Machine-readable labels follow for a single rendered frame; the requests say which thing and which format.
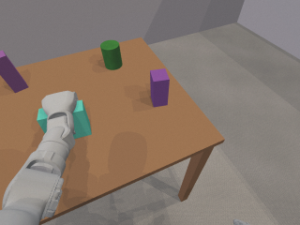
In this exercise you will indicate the sponge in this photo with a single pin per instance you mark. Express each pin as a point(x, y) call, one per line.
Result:
point(80, 119)

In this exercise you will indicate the robot left upper arm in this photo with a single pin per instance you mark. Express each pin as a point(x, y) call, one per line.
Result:
point(34, 196)

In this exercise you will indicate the table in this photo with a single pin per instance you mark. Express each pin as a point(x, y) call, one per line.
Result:
point(130, 138)

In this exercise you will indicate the left robot hand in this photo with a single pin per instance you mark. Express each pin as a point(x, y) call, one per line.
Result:
point(65, 100)

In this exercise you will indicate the robot left forearm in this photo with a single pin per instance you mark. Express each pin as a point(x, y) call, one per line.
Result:
point(53, 150)

